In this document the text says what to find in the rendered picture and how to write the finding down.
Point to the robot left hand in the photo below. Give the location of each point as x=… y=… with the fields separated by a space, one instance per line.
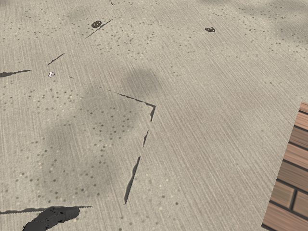
x=51 y=217

